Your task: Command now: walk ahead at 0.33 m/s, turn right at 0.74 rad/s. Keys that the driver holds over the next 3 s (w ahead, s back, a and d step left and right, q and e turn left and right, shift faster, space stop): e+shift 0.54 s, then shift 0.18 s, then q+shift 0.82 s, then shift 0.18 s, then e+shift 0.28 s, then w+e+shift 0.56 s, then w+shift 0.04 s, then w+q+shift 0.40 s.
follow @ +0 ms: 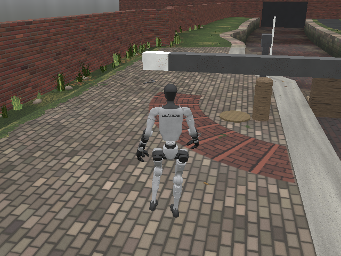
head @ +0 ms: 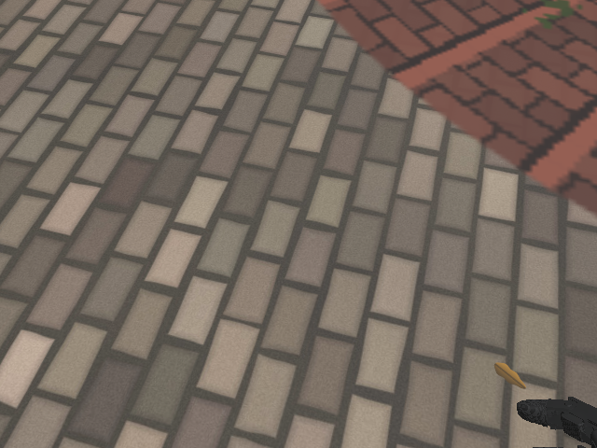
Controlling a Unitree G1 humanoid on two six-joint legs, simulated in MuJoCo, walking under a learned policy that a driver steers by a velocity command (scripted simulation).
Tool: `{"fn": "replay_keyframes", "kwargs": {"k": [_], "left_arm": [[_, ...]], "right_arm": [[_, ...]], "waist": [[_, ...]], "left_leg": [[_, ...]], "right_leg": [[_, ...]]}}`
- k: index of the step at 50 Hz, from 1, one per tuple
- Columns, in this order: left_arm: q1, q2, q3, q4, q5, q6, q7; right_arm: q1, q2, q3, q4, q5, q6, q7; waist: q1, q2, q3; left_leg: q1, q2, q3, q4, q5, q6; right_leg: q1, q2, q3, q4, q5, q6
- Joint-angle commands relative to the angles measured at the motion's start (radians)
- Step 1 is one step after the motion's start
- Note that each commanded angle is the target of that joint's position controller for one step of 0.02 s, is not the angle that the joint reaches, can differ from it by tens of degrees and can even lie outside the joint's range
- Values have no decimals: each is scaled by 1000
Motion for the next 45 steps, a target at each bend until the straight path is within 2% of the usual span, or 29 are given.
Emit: {"fn": "replay_keyframes", "kwargs": {"k": [1,4,6,8,10,11,12,13,14,15,16,18,20,21,24,27,30,32,34,35,36,37,38,39,40,41,42,43,45], "left_arm": [[-76,191,58,-81,-11,16,37],[-33,193,67,-62,-29,66,74],[-14,179,68,-56,-24,87,90],[-44,160,70,-73,-11,97,97],[-108,127,63,-103,-7,99,93],[-96,80,46,-113,-5,102,81],[-15,11,22,-112,19,104,74],[183,77,28,-126,-13,99,51],[154,178,55,-75,-15,106,47],[36,231,75,-79,-20,119,48],[-4,225,78,-81,-15,133,56],[-39,178,66,-111,-13,139,59],[-48,117,49,-127,-16,132,59],[-61,111,47,-135,-15,130,59],[-104,119,48,-154,-10,128,55],[-126,119,49,-160,-9,131,45],[-147,99,38,-161,-3,130,37],[-150,101,38,-159,0,131,30],[-92,100,43,-133,4,131,21],[-44,123,53,-109,7,131,21],[-18,189,71,-104,4,131,30],[-80,271,75,-141,19,132,42],[-74,208,61,-142,55,110,40],[-129,143,37,-123,66,89,36],[-189,104,27,-108,57,72,34],[-217,70,16,-98,48,59,35],[-231,64,12,-88,48,52,40],[-237,81,17,-87,49,53,47],[-224,94,24,-77,44,65,65]], "right_arm": [[59,-81,-24,-43,4,12,-14],[-46,-75,-24,-65,14,16,-5],[-109,-82,-29,-84,20,11,2],[-113,-112,-42,-83,24,2,2],[-14,-129,-56,-49,20,-8,-7],[78,-131,-57,-25,6,-8,-15],[92,-135,-51,-43,5,8,-26],[116,-161,-61,-28,-3,27,-28],[39,-106,-61,-64,8,37,-34],[11,-59,-48,-78,10,48,-39],[-3,-70,-47,-81,8,62,-40],[-30,-101,-56,-64,1,74,-40],[2,-100,-63,-38,-4,77,-41],[13,-103,-66,-29,-4,78,-41],[25,-125,-80,-9,2,78,-40],[9,-152,-93,3,7,83,-36],[20,-174,-102,23,18,89,-22],[39,-186,-106,40,34,92,-9],[34,-185,-104,58,58,95,-4],[78,-158,-97,81,67,96,-3],[124,-98,-80,93,47,95,5],[127,-57,-60,48,0,91,13],[42,-124,-82,49,11,93,0],[54,-119,-84,67,38,102,-3],[111,-97,-83,107,46,113,-7],[143,-103,-87,140,42,124,-14],[162,-117,-94,149,44,131,-16],[155,-141,-103,138,51,133,-18],[126,-142,-106,111,62,135,-20]], "waist": [[-82,-29,-194],[-38,-70,-238],[-16,-103,-219],[-26,-138,-194],[-76,-145,-219],[-95,-46,-319],[-49,120,-376],[35,323,-490],[3,194,-408],[-37,79,-301],[-33,19,-269],[-21,47,-167],[-32,93,-180],[-39,104,-192],[-51,97,-218],[-51,107,-217],[-60,110,-218],[-63,121,-219],[-22,121,-223],[-14,99,-223],[-32,-72,-211],[-67,-332,-203],[18,-203,-235],[-20,-170,-214],[-57,-159,-199],[-60,-170,-187],[-70,-181,-168],[-70,-182,-153],[-52,-154,-138]], "left_leg": [[88,-73,67,-229,137,-45],[194,-141,60,-448,358,-38],[209,-155,27,-553,416,-30],[224,-129,-25,-620,424,-23],[325,-60,-53,-728,499,0],[533,63,-116,-755,621,59],[751,248,-295,-648,1009,135],[852,511,-620,-661,870,340],[748,442,-582,-694,655,344],[643,337,-394,-701,526,283],[553,277,-307,-728,430,238],[392,211,-163,-783,423,231],[403,200,-83,-811,459,259],[425,218,-63,-821,467,277],[465,272,-20,-843,428,308],[441,284,62,-856,362,296],[400,278,121,-840,351,283],[422,295,126,-811,361,274],[410,289,149,-731,382,226],[352,257,182,-663,341,169],[197,170,272,-474,136,70],[-68,34,306,-261,-264,-23],[-31,55,167,-88,-262,-30],[16,70,128,-54,-185,-16],[40,70,117,-58,-108,-16],[62,56,98,-41,-43,-28],[92,36,84,-4,-6,-41],[76,21,94,32,5,-50],[-5,34,100,16,13,-61]], "right_leg": [[4,-194,224,-36,769,-112],[-28,-131,248,2,563,11],[-1,-121,311,21,401,52],[41,-132,383,63,286,58],[79,-115,400,198,188,67],[32,-64,323,420,-22,96],[-160,38,195,613,-583,120],[-298,-21,142,803,-637,147],[-327,-104,104,879,-535,193],[-341,-125,79,907,-444,218],[-317,-142,58,914,-382,227],[-302,-177,-1,877,-318,226],[-311,-194,-40,833,-296,224],[-325,-213,-42,814,-287,225],[-343,-264,-41,745,-245,222],[-290,-283,-66,651,-197,209],[-162,-254,-107,497,-214,178],[-110,-229,-128,380,-231,154],[9,-192,-157,157,-137,110],[115,-173,-142,49,-71,75],[240,-309,56,-37,114,14],[284,-561,341,-35,325,-159],[152,-580,300,-66,280,-221],[97,-505,181,-75,218,-168],[81,-441,88,-73,167,-107],[71,-418,25,-69,192,-79],[42,-408,-21,-69,250,-74],[49,-415,-38,-75,269,-81],[130,-447,-39,-75,238,-92]]}}
Next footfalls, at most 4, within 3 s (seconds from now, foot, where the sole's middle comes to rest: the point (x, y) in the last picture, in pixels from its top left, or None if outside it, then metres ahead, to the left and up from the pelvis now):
0.22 left None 0.35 0.07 -0.78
0.72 right None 0.16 -0.13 -0.78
1.22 left None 0.29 0.08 -0.78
1.70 right None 0.34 -0.13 -0.78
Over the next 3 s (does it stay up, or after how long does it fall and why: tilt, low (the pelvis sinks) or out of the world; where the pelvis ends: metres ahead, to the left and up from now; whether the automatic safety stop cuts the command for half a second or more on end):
stays up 0.78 -0.38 -0.03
